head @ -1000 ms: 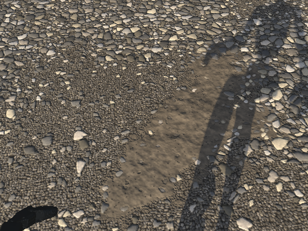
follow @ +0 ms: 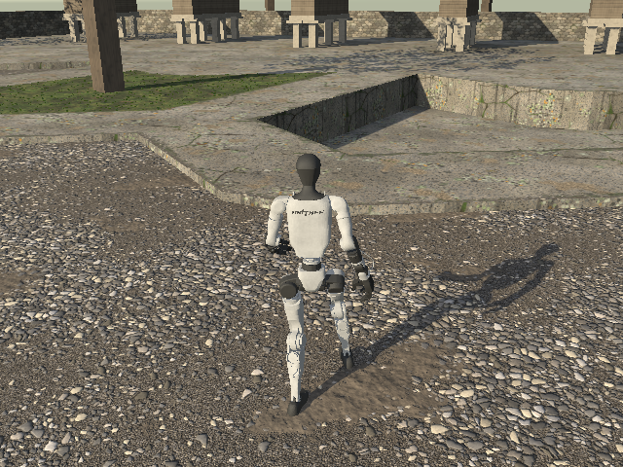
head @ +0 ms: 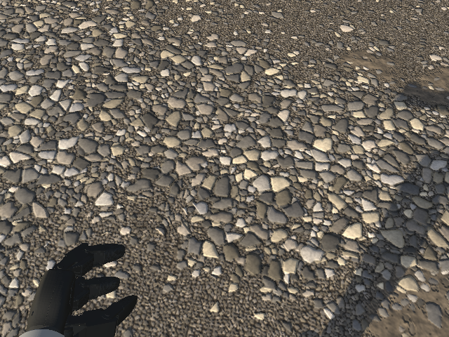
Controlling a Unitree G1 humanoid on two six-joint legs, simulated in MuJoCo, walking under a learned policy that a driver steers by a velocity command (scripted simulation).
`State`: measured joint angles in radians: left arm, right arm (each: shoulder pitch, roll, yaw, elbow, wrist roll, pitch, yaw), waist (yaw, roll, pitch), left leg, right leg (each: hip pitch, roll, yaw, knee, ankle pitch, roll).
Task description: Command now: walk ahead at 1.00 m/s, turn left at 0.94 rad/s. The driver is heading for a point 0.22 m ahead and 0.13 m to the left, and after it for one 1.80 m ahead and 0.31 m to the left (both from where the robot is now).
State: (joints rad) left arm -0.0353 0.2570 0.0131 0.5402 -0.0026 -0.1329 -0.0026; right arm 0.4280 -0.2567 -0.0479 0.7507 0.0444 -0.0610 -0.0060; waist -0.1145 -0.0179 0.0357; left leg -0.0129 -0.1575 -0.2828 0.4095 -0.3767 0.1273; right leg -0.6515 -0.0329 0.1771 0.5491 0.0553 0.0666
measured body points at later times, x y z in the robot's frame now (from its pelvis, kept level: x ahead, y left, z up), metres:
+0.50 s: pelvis +0.32 -0.02 -0.02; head +0.36 +0.02 +0.43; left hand +0.26 +0.30 -0.13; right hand +0.64 -0.16 -0.07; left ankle +0.40 +0.11 -0.73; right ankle +0.27 -0.17 -0.73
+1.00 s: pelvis +0.43 -0.03 +0.00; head +0.47 -0.03 +0.44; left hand +0.38 +0.27 -0.10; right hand +0.73 -0.17 -0.10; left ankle +0.37 +0.09 -0.68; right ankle +0.50 -0.12 -0.73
